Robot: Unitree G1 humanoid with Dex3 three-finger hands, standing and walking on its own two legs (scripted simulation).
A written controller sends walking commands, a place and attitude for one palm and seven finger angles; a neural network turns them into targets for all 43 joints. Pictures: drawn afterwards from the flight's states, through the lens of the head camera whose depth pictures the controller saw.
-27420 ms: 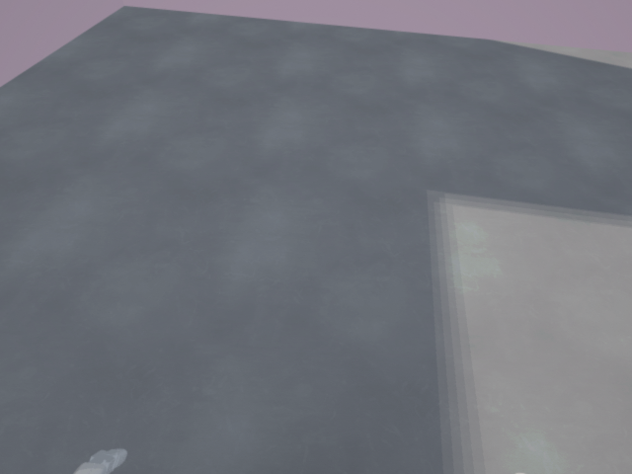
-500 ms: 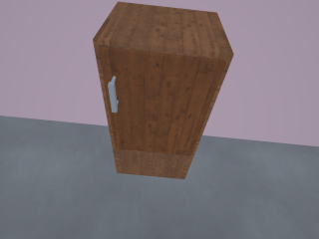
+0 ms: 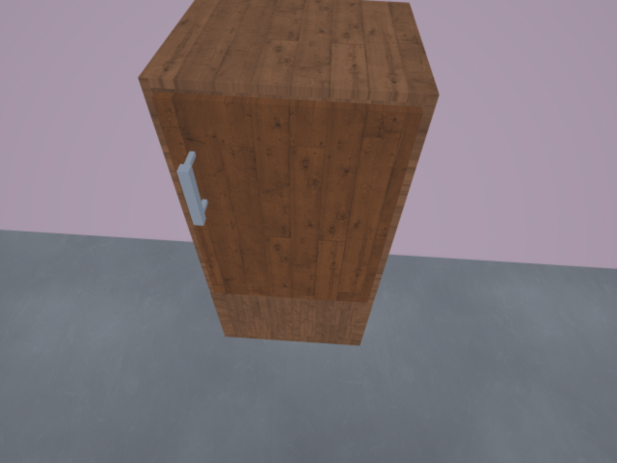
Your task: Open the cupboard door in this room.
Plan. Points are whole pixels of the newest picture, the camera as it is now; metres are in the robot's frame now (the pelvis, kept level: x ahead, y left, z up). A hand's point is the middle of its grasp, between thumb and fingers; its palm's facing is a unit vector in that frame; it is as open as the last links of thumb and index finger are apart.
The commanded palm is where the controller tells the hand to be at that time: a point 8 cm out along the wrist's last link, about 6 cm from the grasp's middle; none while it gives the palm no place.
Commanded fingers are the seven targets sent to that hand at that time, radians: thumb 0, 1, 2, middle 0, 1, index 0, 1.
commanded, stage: come to a stop and stand still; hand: left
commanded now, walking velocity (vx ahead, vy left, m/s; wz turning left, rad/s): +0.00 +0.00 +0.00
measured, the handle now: (195, 189) +0.57 +0.24 -0.01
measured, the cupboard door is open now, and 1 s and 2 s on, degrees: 0 0 0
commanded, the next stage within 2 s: look again from close up in 0.30 s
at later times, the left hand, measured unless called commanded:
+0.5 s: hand out of the picture -0.02 +0.18 -0.18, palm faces -0.01 -0.99 -0.17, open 7.3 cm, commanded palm none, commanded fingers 0.00 0.90 0.90 -0.20 -0.30 -0.20 -0.30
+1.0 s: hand out of the picture +0.01 +0.21 -0.17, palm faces -0.03 -0.98 -0.21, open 7.3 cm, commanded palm none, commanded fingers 0.00 0.90 0.90 -0.20 -0.30 -0.20 -0.30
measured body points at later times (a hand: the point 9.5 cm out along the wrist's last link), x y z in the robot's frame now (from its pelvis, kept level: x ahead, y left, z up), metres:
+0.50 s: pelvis +0.00 +0.02 +0.00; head +0.02 +0.02 +0.45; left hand -0.02 +0.23 -0.16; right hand +0.01 -0.21 -0.16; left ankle -0.03 +0.14 -0.74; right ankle -0.01 -0.09 -0.74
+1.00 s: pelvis +0.00 +0.04 +0.00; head +0.01 +0.02 +0.45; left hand +0.01 +0.26 -0.15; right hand -0.04 -0.16 -0.17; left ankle -0.03 +0.14 -0.74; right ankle -0.01 -0.09 -0.74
